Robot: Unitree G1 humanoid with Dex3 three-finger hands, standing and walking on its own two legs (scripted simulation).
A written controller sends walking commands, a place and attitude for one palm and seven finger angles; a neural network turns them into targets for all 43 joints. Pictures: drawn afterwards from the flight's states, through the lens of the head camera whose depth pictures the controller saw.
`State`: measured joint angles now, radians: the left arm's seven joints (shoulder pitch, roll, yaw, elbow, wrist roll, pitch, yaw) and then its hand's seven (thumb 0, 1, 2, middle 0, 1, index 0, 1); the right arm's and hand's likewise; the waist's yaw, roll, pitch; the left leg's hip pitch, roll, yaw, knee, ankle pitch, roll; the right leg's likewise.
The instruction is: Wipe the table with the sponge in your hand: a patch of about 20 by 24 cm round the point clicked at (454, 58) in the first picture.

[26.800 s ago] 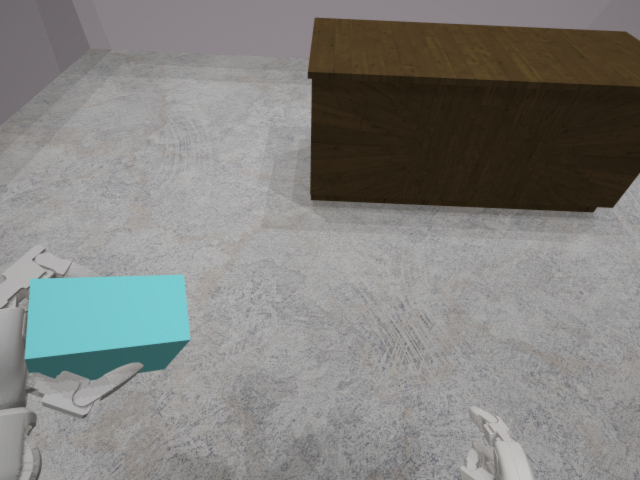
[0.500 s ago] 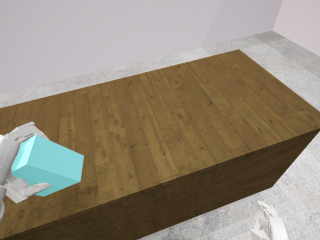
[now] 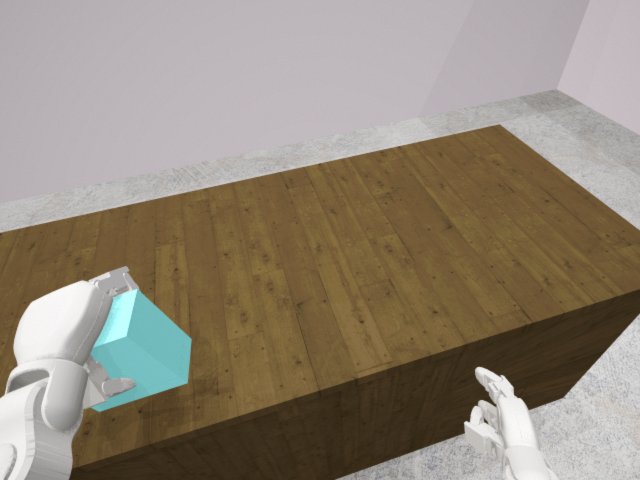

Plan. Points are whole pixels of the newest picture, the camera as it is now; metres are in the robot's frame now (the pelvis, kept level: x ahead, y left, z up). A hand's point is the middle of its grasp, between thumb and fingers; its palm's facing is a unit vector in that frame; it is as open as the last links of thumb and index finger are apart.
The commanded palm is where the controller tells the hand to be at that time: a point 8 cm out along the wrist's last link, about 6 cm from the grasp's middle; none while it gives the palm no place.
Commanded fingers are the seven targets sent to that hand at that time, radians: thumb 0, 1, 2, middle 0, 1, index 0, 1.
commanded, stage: turn the palm down, sponge in hand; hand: left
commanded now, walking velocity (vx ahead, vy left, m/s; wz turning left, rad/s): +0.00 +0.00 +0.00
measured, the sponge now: (127, 360) +0.22 +0.28 +0.06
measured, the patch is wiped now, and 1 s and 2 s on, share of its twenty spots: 0.00 0.00 0.00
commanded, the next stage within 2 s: move the sponge above the wiping area in 0.80 s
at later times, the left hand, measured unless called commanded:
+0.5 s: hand (93, 333) +0.22 +0.31 +0.10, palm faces +0.03 -0.08 -1.00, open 10.4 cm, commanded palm +0.19 +0.29 +0.16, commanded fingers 0.00 0.10 1.30 -1.20 -1.60 -1.20 -1.60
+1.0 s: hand (113, 331) +0.23 +0.29 +0.10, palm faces +0.01 -0.09 -1.00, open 10.4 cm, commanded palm +0.20 +0.29 +0.16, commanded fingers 0.00 0.10 1.30 -1.20 -1.60 -1.20 -1.60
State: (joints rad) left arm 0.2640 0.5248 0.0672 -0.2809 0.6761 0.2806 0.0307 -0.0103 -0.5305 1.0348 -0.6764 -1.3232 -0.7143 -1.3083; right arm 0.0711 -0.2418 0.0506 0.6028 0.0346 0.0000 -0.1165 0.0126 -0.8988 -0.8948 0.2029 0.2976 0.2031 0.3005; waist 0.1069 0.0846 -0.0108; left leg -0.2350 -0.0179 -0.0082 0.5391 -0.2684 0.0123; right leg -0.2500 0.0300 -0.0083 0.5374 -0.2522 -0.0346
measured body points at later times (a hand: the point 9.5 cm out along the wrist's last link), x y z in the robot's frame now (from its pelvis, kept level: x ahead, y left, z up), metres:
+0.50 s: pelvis +0.00 +0.01 +0.01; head -0.01 -0.03 +0.46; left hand +0.22 +0.31 +0.16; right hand +0.26 -0.17 -0.07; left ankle +0.01 +0.11 -0.73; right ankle +0.02 -0.10 -0.73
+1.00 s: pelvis +0.01 +0.00 +0.01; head +0.00 -0.04 +0.46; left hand +0.23 +0.29 +0.15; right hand +0.26 -0.20 -0.07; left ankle +0.01 +0.11 -0.73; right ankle +0.02 -0.10 -0.73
